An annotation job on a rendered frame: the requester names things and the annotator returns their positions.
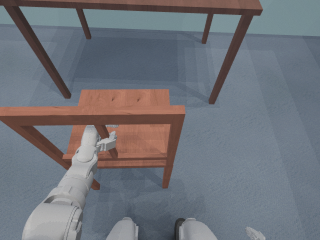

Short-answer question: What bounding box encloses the left robot upper arm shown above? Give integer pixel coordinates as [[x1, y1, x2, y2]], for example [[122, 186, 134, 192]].
[[24, 203, 83, 240]]

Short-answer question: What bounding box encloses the left robot shin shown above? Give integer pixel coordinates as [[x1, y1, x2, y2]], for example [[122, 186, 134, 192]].
[[122, 217, 133, 221]]

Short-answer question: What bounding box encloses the table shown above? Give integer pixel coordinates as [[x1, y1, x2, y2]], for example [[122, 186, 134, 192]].
[[0, 0, 263, 105]]

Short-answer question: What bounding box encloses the robot right thigh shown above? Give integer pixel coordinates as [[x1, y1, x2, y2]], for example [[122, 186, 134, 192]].
[[179, 221, 218, 240]]

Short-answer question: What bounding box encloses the chair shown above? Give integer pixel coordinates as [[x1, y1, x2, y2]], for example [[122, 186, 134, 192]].
[[0, 89, 186, 190]]

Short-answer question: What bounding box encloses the left robot forearm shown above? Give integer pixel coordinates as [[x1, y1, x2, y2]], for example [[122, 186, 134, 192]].
[[21, 145, 98, 240]]

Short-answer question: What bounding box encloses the right robot hand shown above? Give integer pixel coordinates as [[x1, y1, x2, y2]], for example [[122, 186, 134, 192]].
[[245, 227, 266, 240]]

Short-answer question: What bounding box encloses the left robot hand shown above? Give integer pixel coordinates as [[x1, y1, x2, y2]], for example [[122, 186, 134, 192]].
[[80, 124, 119, 153]]

